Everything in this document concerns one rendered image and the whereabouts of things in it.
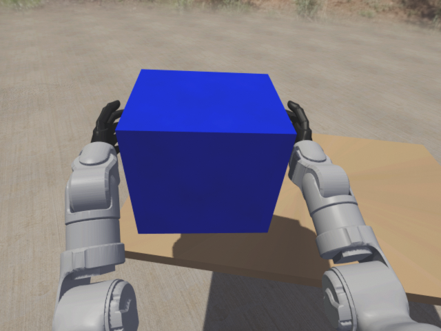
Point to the left robot upper arm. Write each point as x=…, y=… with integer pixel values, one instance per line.
x=101, y=306

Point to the table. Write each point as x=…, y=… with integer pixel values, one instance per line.
x=398, y=190

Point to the right robot forearm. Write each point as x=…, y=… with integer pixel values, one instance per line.
x=342, y=234

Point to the robot right hand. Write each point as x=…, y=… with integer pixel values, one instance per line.
x=299, y=122

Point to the robot left hand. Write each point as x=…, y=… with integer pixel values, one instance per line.
x=105, y=126

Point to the left robot forearm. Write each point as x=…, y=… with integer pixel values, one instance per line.
x=92, y=234

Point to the carton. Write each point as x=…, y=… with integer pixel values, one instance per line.
x=204, y=152

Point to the right robot upper arm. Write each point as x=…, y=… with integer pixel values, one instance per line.
x=367, y=297

